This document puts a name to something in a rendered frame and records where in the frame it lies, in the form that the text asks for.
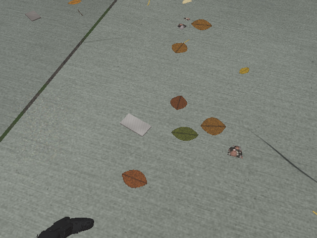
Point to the left robot hand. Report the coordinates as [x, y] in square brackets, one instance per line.
[67, 226]

